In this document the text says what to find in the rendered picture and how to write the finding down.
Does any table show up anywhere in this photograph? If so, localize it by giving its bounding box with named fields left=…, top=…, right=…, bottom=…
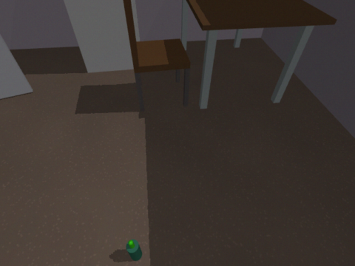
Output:
left=181, top=0, right=337, bottom=109

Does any chair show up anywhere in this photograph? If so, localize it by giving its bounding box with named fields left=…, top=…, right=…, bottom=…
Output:
left=123, top=0, right=190, bottom=111

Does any bottle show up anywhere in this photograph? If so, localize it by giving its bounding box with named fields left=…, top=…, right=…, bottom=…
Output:
left=126, top=239, right=142, bottom=261

